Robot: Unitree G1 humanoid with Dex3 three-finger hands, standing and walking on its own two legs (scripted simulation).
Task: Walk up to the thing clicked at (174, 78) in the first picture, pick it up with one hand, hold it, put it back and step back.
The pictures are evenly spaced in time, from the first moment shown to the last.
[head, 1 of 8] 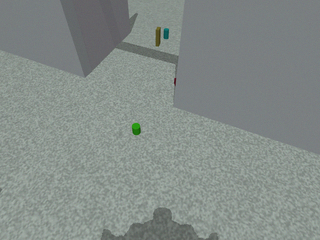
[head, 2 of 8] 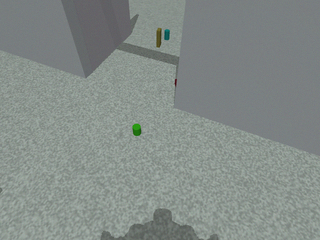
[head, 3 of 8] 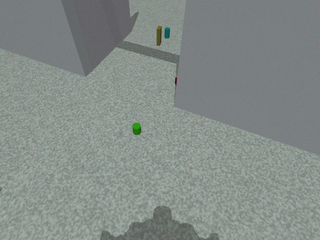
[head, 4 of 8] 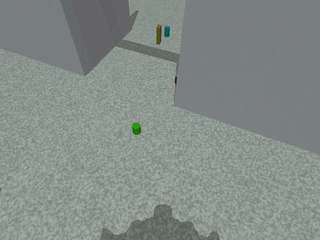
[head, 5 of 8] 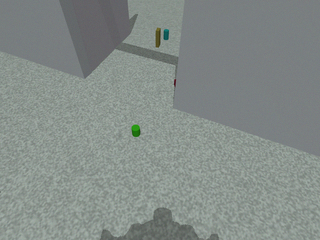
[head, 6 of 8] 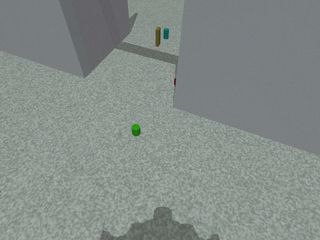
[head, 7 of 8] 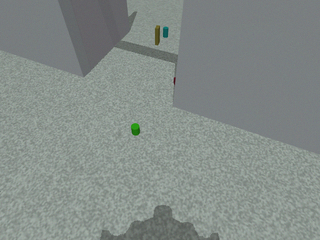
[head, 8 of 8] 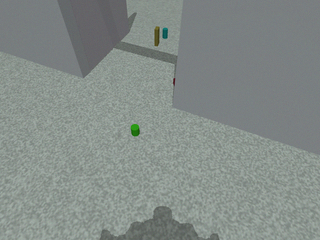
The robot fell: no
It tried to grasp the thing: no
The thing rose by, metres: 0.00
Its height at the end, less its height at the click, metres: +0.00
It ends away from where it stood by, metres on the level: 0.00
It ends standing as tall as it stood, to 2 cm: yes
